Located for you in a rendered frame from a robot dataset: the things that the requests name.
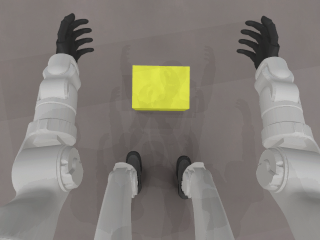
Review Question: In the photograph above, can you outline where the robot left foot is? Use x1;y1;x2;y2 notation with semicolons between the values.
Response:
126;151;142;194

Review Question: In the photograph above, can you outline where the carton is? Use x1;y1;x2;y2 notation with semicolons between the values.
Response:
132;65;190;111

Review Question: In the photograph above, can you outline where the right robot hand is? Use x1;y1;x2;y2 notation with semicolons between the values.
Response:
236;16;280;70

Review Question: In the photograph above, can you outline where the robot left forearm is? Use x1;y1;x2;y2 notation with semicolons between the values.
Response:
11;53;81;191

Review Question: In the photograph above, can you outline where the robot foot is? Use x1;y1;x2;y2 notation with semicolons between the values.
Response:
126;151;142;194
176;155;191;199

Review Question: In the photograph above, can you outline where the left robot upper arm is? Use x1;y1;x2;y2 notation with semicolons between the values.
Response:
0;144;84;240

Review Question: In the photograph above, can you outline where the left robot hand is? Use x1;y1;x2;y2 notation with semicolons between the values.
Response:
56;13;94;63

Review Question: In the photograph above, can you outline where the robot right foot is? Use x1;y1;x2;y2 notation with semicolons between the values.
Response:
176;155;191;199

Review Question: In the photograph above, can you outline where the robot right forearm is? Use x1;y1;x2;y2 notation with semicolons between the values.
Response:
254;56;320;154

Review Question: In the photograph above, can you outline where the right robot upper arm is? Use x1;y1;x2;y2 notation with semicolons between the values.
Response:
256;146;320;240

